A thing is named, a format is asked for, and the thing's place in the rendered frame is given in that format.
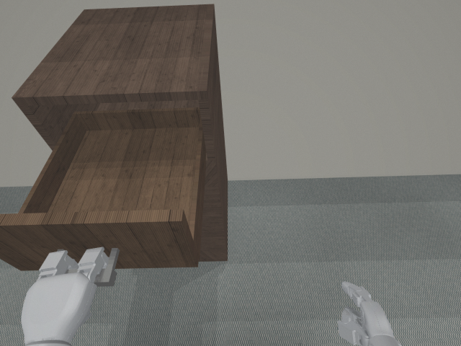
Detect cabinet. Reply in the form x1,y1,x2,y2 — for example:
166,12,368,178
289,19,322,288
12,4,228,262

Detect handle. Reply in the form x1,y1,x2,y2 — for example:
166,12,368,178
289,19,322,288
57,248,120,287

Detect robot right hand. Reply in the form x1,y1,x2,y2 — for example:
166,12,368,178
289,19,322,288
338,281,394,346

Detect drawer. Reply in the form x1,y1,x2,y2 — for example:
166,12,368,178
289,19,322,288
0,107,207,271

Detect robot left hand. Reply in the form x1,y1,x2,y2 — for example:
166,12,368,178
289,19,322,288
21,247,109,345

